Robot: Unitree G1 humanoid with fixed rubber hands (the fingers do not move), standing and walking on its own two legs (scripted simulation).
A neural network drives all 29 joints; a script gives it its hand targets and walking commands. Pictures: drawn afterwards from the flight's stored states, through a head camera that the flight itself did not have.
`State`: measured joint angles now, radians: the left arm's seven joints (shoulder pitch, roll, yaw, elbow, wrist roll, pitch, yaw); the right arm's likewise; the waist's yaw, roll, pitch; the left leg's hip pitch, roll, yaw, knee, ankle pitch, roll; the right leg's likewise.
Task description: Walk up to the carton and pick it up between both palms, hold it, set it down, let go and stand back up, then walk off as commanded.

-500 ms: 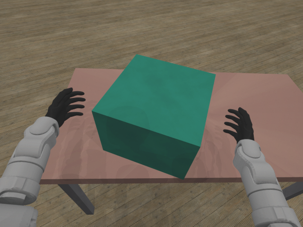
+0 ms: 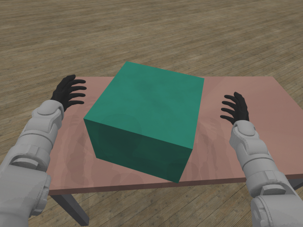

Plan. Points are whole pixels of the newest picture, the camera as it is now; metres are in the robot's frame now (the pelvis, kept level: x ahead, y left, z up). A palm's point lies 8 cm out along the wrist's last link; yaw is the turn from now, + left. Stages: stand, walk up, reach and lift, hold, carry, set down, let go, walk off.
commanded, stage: reach and lift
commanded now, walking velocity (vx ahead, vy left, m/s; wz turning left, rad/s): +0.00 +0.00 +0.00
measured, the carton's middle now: (150, 118) +0.49 +0.00 -0.01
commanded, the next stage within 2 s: none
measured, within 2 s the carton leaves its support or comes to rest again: neither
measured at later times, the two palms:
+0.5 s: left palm (70, 94) +0.46 +0.23 +0.12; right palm (238, 111) +0.40 -0.25 +0.11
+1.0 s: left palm (81, 120) +0.45 +0.22 +0.02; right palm (230, 134) +0.38 -0.25 +0.02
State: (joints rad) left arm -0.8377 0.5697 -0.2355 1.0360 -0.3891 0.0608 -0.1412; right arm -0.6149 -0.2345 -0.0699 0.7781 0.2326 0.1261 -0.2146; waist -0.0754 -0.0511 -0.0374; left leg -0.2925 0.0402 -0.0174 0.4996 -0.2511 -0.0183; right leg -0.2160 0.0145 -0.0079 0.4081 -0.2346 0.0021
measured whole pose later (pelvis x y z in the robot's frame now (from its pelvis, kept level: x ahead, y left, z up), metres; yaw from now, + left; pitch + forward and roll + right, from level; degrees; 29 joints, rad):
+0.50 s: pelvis +0.01 +0.00 +0.00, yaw +0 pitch +9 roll -2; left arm -0.98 0.54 -0.28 1.21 -0.40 0.00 -0.14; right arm -0.80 -0.26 -0.07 1.06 0.25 0.00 -0.18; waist -0.10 -0.05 -0.10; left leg -0.42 0.04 -0.02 0.50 -0.24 -0.02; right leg -0.34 0.01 -0.01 0.41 -0.23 0.00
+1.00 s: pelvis -0.01 +0.00 -0.03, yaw -1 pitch +23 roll -2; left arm -0.98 0.47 -0.30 1.41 -0.40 -0.25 -0.11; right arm -0.80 -0.24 -0.07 1.21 0.26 -0.20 -0.17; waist -0.10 -0.03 -0.22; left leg -0.81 0.04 -0.02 0.68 -0.27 -0.02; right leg -0.75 0.01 -0.01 0.64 -0.28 0.00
